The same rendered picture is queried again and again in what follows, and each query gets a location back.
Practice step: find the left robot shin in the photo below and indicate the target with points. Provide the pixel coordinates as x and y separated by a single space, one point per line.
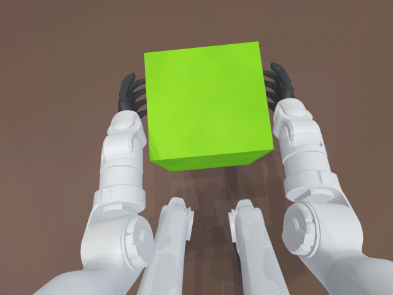
173 200

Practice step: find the left robot upper arm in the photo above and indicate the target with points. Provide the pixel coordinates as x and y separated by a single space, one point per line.
114 253

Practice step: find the robot right thigh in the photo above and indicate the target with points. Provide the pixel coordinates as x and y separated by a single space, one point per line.
261 273

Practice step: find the robot left forearm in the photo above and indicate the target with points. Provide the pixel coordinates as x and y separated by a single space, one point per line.
120 187

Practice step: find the right robot upper arm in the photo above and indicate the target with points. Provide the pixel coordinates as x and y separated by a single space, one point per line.
327 237

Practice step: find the left robot hand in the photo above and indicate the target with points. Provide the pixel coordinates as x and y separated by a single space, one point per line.
127 97

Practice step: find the carton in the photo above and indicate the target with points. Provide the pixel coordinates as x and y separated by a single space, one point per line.
207 107

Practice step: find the right robot hand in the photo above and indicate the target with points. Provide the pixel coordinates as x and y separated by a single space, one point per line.
282 85

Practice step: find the robot right forearm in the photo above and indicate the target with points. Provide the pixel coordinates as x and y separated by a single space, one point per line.
307 169

